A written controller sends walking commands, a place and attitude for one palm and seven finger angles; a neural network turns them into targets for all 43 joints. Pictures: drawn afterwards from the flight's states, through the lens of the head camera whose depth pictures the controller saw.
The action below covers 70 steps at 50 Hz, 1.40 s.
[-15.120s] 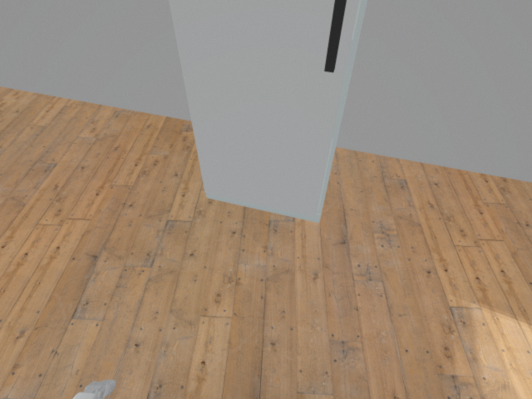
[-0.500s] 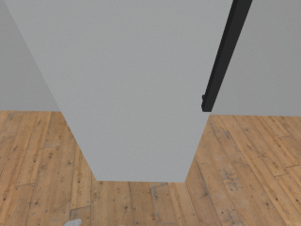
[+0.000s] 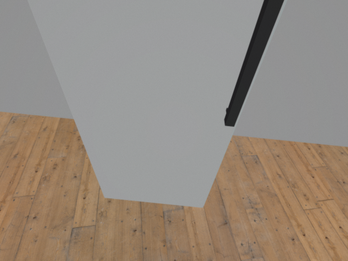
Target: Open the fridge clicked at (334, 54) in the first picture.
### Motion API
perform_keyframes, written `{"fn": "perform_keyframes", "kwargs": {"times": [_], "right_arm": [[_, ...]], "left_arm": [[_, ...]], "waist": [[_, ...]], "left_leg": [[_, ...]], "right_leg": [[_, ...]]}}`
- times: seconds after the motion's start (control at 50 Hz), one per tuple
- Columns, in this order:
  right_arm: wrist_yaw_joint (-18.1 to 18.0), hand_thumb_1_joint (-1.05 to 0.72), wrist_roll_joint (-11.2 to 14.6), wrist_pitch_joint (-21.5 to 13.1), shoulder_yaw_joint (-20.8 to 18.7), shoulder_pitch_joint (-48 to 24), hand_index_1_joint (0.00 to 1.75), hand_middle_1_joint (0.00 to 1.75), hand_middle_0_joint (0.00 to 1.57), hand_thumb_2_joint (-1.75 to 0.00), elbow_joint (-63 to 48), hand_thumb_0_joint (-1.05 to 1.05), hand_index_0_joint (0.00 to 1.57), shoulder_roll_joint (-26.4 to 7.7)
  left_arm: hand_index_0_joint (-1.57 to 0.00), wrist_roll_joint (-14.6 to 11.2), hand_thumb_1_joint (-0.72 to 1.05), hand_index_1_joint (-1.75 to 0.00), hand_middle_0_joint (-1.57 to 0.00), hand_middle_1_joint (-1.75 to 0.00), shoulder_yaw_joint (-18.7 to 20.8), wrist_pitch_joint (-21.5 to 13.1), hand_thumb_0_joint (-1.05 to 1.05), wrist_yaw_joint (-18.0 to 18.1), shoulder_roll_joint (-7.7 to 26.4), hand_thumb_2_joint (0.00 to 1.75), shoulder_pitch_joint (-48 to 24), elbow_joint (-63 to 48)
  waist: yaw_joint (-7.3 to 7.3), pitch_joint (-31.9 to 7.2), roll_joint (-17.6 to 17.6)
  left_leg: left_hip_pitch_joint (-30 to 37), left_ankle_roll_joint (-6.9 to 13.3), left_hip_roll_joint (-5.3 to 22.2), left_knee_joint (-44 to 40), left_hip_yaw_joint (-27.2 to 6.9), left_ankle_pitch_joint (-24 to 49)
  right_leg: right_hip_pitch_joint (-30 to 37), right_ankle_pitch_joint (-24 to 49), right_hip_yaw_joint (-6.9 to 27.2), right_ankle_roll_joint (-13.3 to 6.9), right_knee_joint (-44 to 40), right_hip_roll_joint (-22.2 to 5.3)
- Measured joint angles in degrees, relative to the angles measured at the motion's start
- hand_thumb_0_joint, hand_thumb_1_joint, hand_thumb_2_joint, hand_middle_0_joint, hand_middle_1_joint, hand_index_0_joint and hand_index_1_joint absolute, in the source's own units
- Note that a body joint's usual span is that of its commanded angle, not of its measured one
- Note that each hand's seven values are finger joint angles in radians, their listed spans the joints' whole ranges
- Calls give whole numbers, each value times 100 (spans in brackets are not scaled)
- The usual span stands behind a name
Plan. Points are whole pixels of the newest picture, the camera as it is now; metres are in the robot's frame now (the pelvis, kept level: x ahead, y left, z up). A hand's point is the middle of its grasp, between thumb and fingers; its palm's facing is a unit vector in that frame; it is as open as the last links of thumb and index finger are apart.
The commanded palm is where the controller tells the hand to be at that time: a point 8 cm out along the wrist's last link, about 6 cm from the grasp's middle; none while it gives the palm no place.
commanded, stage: come to a stop and stand still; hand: right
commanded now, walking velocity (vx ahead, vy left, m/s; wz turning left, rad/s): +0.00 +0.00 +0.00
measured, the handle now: (245, 70) +0.51 -0.12 +0.21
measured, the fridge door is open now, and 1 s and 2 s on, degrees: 0 0 0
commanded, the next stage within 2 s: look again from close up in 1.36 s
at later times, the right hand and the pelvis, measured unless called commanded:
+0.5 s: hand out of the picture +0.01 -0.16 -0.16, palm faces +0.04 +0.98 -0.20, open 7.3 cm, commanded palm none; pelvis +0.02 +0.01 +0.01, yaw -1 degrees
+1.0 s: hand out of the picture +0.08 -0.15 -0.16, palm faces +0.03 +0.98 -0.22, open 7.3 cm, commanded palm none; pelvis +0.07 +0.03 +0.01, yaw -1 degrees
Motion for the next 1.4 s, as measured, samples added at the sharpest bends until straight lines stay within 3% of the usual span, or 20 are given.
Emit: {"fn": "perform_keyframes", "kwargs": {"times": [0.3,0.58,0.96,1.4], "right_arm": [[-35,-92,29,-124,63,27,30,30,20,-89,310,1,20,57],[-35,-91,18,-182,139,175,30,30,20,-89,466,1,20,105],[-105,-93,81,-286,164,-118,30,30,20,-89,599,1,20,-50],[-103,-92,95,-287,147,-206,30,30,20,-89,568,1,20,-95]], "left_arm": [[-19,-16,91,-30,-20,-30,-120,-184,1,-16,-282,90,-444,115],[-19,-41,91,-30,-20,-30,-131,-233,1,4,-180,90,-509,233],[-19,-79,91,-30,-20,-30,-245,-362,0,65,-344,90,-568,563],[-19,-62,91,-30,-20,-30,-232,-349,0,97,-276,90,-694,679]], "waist": [[16,-37,1],[-69,-78,108],[-40,9,172],[-63,75,182]], "left_leg": [[282,-91,-96,-561,-57,614],[408,-140,-75,-708,-27,719],[859,2,-237,-895,41,446],[1113,124,-336,-1016,94,351]], "right_leg": [[163,142,96,100,-292,-9],[300,92,187,124,-487,42],[710,-210,281,302,-588,-108],[959,-286,344,434,-710,-200]]}}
